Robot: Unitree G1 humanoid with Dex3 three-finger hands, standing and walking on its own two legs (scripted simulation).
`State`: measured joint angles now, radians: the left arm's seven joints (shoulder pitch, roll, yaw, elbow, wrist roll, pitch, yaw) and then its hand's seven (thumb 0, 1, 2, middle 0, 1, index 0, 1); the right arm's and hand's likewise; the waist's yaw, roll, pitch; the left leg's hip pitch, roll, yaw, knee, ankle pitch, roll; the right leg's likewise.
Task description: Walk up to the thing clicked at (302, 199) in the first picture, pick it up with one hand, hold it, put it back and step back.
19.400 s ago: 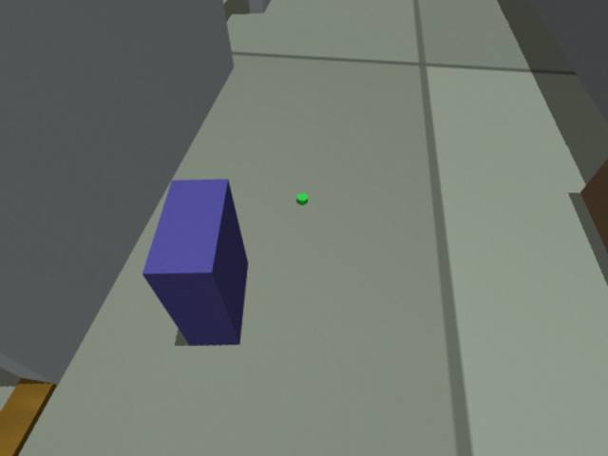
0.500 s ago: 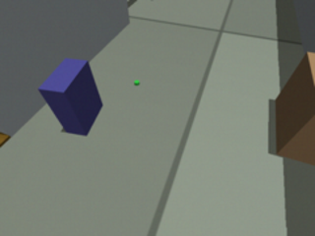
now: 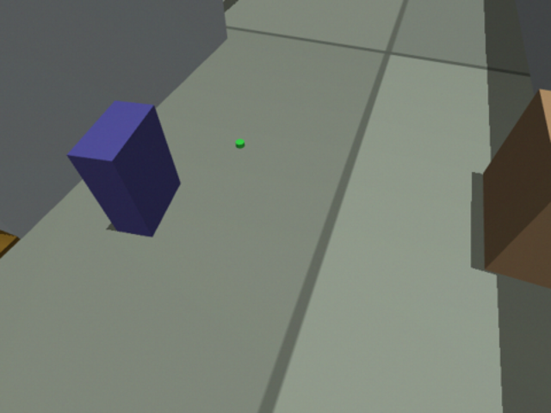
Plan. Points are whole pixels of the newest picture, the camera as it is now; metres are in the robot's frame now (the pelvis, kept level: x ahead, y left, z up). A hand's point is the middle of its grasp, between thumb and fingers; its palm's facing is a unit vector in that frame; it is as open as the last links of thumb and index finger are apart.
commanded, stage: stand
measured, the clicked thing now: (240, 143) +1.53 +0.24 -0.77
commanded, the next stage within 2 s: walk up in 0.86 s
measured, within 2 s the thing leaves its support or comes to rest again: neither
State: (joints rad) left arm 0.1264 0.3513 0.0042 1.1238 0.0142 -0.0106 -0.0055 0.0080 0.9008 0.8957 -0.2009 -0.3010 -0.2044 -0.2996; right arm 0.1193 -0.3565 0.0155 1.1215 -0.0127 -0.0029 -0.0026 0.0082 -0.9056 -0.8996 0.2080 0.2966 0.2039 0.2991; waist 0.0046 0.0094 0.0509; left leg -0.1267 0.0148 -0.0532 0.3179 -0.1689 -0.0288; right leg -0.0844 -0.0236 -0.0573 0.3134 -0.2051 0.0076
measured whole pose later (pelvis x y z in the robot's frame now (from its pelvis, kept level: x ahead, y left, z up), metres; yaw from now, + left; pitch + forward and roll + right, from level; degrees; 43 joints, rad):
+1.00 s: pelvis +0.01 +0.01 -0.01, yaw +2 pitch -1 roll +0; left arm 0.19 0.38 0.07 1.03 0.04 -0.05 -0.05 0.01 0.90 0.90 -0.20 -0.30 -0.21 -0.30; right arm 0.19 -0.39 -0.05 1.06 -0.04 0.00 0.05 0.01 -0.90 -0.90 0.21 0.30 0.20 0.30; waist 0.03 0.01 0.02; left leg -0.31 0.02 -0.01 0.71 -0.40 0.03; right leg -0.09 -0.04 -0.09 0.39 -0.28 -0.03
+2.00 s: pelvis +0.43 +0.03 -0.03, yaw +2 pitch -2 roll -2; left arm 0.36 0.44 0.05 0.87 0.02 -0.07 -0.06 0.01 0.90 0.90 -0.20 -0.30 -0.21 -0.30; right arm 0.23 -0.43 -0.08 0.87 -0.03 -0.06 0.08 0.01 -0.91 -0.90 0.21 0.30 0.20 0.30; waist 0.05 0.01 0.07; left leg -0.42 0.07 0.06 0.57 -0.13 0.03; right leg -0.06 -0.04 -0.11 0.56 -0.45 0.00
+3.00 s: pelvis +0.83 +0.01 -0.02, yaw +2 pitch -2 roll +0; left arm 0.35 0.44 0.03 0.89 0.00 -0.04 -0.03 0.01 0.90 0.90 -0.20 -0.30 -0.20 -0.30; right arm 0.24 -0.40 -0.06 0.82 -0.01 -0.08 0.05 0.01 -0.91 -0.90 0.21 0.30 0.20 0.30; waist 0.01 -0.04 0.09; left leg -0.34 0.03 0.07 0.60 -0.22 0.03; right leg -0.35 -0.02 0.00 1.07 -0.44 -0.04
